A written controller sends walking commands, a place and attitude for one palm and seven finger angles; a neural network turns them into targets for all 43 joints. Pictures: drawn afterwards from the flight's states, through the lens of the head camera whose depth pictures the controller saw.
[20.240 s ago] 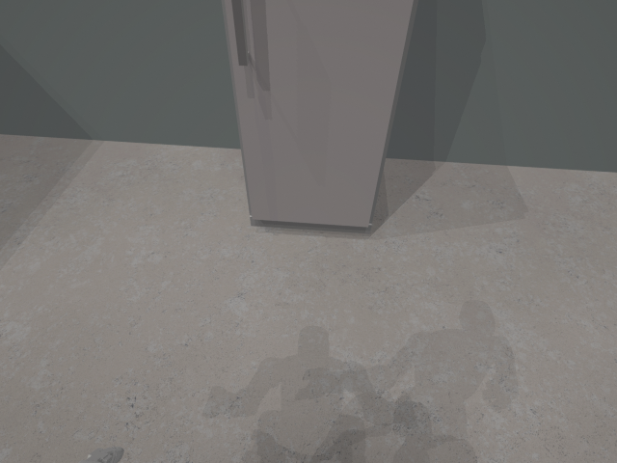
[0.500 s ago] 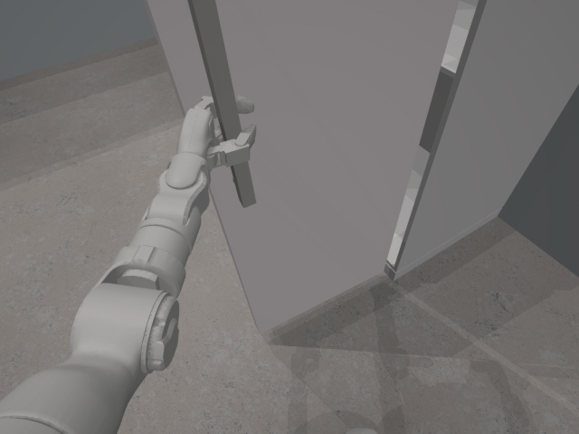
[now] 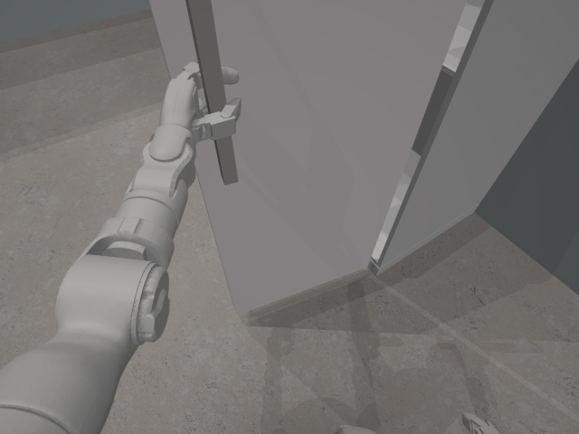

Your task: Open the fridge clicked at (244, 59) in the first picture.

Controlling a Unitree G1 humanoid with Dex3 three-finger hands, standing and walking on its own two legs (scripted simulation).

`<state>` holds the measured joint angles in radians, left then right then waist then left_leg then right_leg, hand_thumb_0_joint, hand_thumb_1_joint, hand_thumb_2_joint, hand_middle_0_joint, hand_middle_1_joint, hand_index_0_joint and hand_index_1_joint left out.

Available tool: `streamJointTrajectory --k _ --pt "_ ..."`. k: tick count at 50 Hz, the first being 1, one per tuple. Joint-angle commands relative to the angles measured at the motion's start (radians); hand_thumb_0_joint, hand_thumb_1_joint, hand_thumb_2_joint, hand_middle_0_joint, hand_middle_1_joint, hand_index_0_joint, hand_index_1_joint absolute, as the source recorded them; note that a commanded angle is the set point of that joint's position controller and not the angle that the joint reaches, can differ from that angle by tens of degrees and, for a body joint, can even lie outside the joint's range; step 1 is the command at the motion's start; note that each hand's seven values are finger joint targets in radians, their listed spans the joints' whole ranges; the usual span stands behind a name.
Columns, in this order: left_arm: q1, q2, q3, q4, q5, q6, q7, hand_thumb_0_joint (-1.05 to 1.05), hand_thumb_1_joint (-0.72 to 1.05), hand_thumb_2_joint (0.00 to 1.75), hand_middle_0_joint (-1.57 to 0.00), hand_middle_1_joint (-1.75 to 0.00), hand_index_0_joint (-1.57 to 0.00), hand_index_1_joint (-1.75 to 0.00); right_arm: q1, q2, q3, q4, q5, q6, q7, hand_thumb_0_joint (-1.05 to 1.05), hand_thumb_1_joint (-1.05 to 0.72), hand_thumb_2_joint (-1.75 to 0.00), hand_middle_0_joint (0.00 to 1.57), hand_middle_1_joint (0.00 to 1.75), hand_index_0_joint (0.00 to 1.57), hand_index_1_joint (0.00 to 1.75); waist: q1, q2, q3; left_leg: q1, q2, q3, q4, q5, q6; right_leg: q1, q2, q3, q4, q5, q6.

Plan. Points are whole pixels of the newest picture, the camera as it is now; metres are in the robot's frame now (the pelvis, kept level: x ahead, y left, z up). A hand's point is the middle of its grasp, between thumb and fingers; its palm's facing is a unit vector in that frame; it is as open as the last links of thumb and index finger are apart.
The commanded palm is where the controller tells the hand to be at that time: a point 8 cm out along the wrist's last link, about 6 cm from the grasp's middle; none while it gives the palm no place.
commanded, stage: stop walking and hold the door back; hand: left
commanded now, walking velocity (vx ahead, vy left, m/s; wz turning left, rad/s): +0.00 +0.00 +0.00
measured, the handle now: (205, 57) +0.53 +0.12 +0.24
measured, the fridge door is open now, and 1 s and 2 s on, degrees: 78 77 74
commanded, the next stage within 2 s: loosen the grip on the handle in 0.68 s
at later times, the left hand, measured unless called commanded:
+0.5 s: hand (224, 114) +0.49 +0.10 +0.18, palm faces -0.04 -0.99 -0.09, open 6.4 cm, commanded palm +0.48 +0.16 +0.15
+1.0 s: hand (221, 109) +0.49 +0.10 +0.18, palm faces -0.01 -1.00 -0.07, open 8.3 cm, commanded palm +0.46 +0.16 +0.17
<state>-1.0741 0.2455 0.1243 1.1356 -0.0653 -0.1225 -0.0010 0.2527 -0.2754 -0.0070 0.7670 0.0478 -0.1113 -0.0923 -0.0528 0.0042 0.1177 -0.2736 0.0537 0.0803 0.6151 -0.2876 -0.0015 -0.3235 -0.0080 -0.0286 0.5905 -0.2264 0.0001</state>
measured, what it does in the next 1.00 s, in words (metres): stands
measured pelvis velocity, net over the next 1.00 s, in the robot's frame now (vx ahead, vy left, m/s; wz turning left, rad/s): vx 0.01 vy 0.00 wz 0.01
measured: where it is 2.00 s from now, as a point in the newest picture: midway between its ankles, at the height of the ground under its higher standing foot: outside the picture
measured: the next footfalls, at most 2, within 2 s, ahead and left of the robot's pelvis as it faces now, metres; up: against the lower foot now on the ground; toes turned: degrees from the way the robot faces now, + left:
none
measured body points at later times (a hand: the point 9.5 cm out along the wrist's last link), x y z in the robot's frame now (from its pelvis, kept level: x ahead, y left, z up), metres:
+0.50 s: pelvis +0.04 +0.01 +0.01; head +0.06 +0.01 +0.46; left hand +0.49 +0.15 +0.18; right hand +0.15 -0.25 -0.11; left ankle +0.02 +0.12 -0.73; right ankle +0.06 -0.12 -0.73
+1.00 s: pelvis +0.01 +0.00 +0.00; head +0.03 +0.00 +0.45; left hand +0.49 +0.16 +0.19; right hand +0.10 -0.26 -0.10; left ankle +0.02 +0.12 -0.73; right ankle +0.06 -0.12 -0.73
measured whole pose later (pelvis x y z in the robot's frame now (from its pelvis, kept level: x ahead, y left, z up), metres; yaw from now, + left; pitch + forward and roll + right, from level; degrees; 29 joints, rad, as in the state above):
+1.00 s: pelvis +0.01 +0.00 +0.00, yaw +0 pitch +3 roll +1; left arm -1.00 0.29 0.21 1.15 -0.04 -0.17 -0.03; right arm 0.30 -0.25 0.01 0.68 0.01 -0.14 -0.01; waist -0.12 -0.01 -0.03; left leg -0.35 0.03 0.09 0.55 -0.27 0.00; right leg -0.42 -0.03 -0.03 0.57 -0.21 -0.01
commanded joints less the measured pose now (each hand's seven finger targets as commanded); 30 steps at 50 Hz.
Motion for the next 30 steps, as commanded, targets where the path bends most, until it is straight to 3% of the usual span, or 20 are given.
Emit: streamJointTrajectory --k 1,3,6,9,12,14,17,18,19,22,24,27,30 --pt "-0.435 0.246 0.063 -0.226 0.007 -0.075 0.023 0.0 0.9 0.9 -0.45 -1.4 -0.45 -1.4 0.008 -0.151 -0.039 -0.103 -0.008 -0.03 -0.006 0.0 -0.9 -0.9 0.2 0.3 0.2 0.3 0.06 0.038 -0.338 0.014 0.135 -0.151 -0.155 0.207 0.063 0.16 -0.041 0.04 -0.087 -0.008 0.01" --pt "-0.383 0.244 0.053 -0.248 0.007 -0.073 0.025 0.0 0.9 0.9 -0.45 -1.4 -0.45 -1.4 0.027 -0.152 -0.049 -0.104 -0.003 -0.026 -0.008 0.0 -0.9 -0.9 0.2 0.3 0.2 0.3 0.051 -0.052 -0.38 0.051 0.077 -0.081 -0.082 0.226 0.019 0.181 -0.09 0.077 -0.131 0.1 -0.007" --pt "-0.362 0.176 0.011 -0.289 0.004 -0.074 0.018 0.0 0.9 0.9 -0.45 -1.4 -0.45 -1.4 0.027 -0.131 -0.047 -0.111 -0.006 -0.026 -0.01 0.0 -0.9 -0.9 0.2 0.3 0.2 0.3 0.043 -0.103 -0.428 0.098 0.049 -0.047 -0.051 0.245 0.001 0.201 -0.132 0.106 -0.146 0.214 -0.023" --pt "-0.323 0.169 0.007 -0.302 0.0 -0.071 0.019 0.0 0.9 0.9 -0.45 -1.4 -0.45 -1.4 0.022 -0.134 -0.046 -0.108 -0.008 -0.016 -0.013 0.0 -0.9 -0.9 0.2 0.3 0.2 0.3 0.043 -0.057 -0.427 0.137 0.077 -0.064 -0.079 0.343 0.009 0.183 -0.103 0.06 -0.112 0.262 -0.009" --pt "-0.293 0.115 -0.025 -0.335 -0.004 -0.075 0.016 0.0 0.9 0.9 -0.45 -1.4 -0.45 -1.4 0.009 -0.125 -0.046 -0.118 -0.01 -0.008 -0.01 0.0 -0.9 -0.9 0.2 0.3 0.2 0.3 0.04 -0.07 -0.43 0.158 0.083 -0.057 -0.077 0.379 0.013 0.173 -0.088 0.048 -0.118 0.277 0.0" --pt "-0.281 0.12 -0.03 -0.351 -0.005 -0.074 0.018 0.0 0.9 0.9 -0.45 -1.4 -0.45 -1.4 0.009 -0.133 -0.047 -0.116 -0.009 0.0 -0.011 0.0 -0.9 -0.9 0.2 0.3 0.2 0.3 0.041 -0.043 -0.431 0.162 0.094 -0.065 -0.091 0.414 0.015 0.174 -0.079 0.037 -0.103 0.287 0.0" --pt "-0.255 0.073 -0.059 -0.37 -0.007 -0.075 0.019 0.0 0.9 0.9 -0.45 -1.4 -0.45 -1.4 -0.005 -0.12 -0.044 -0.125 -0.012 0.007 -0.01 0.0 -0.9 -0.9 0.2 0.3 0.2 0.3 0.041 -0.062 -0.417 0.155 0.086 -0.055 -0.09 0.384 0.013 0.164 -0.083 0.04 -0.121 0.271 0.0" --pt "-0.234 0.117 -0.03 -0.368 -0.007 -0.073 0.024 0.0 0.9 0.9 -0.45 -1.4 -0.45 -1.4 -0.004 -0.131 -0.047 -0.118 -0.011 0.01 -0.014 0.0 -0.9 -0.9 0.2 0.3 0.2 0.3 0.044 -0.048 -0.412 0.154 0.089 -0.06 -0.1 0.384 0.014 0.163 -0.082 0.035 -0.118 0.26 0.0" --pt "-0.232 0.122 -0.024 -0.362 -0.003 -0.072 0.027 0.0 0.9 0.9 -0.45 -1.4 -0.45 -1.4 -0.003 -0.129 -0.045 -0.12 -0.012 0.014 -0.014 0.0 -0.9 -0.9 0.2 0.3 0.2 0.3 0.045 -0.048 -0.409 0.147 0.092 -0.062 -0.101 0.385 0.015 0.161 -0.081 0.037 -0.115 0.263 0.0" --pt "-0.232 0.083 -0.051 -0.381 -0.004 -0.077 0.026 0.0 0.9 0.9 -0.45 -1.4 -0.45 -1.4 -0.008 -0.117 -0.044 -0.127 -0.013 0.019 -0.013 0.0 -0.9 -0.9 0.2 0.3 0.2 0.3 0.042 -0.072 -0.417 0.15 0.08 -0.051 -0.093 0.36 0.01 0.158 -0.088 0.039 -0.127 0.254 -0.003" --pt "-0.218 0.082 -0.053 -0.397 -0.005 -0.077 0.029 0.0 0.9 0.9 -0.45 -1.4 -0.45 -1.4 -0.013 -0.119 -0.044 -0.126 -0.013 0.023 -0.016 0.0 -0.9 -0.9 0.2 0.3 0.2 0.3 0.043 -0.031 -0.415 0.166 0.09 -0.056 -0.106 0.405 0.015 0.153 -0.078 0.029 -0.113 0.272 -0.001" --pt "-0.194 0.076 -0.054 -0.421 -0.002 -0.079 0.031 0.0 0.9 0.9 -0.45 -1.4 -0.45 -1.4 -0.022 -0.112 -0.042 -0.139 -0.014 0.031 -0.016 0.0 -0.9 -0.9 0.2 0.3 0.2 0.3 0.045 -0.067 -0.427 0.157 0.083 -0.051 -0.091 0.405 0.01 0.171 -0.088 0.034 -0.119 0.304 -0.006" --pt "-0.195 0.062 -0.067 -0.441 -0.003 -0.077 0.033 0.0 0.9 0.9 -0.45 -1.4 -0.45 -1.4 -0.029 -0.111 -0.041 -0.142 -0.014 0.034 -0.017 0.0 -0.9 -0.9 0.2 0.3 0.2 0.3 0.044 -0.048 -0.42 0.164 0.088 -0.054 -0.104 0.421 0.012 0.161 -0.08 0.025 -0.112 0.295 -0.003"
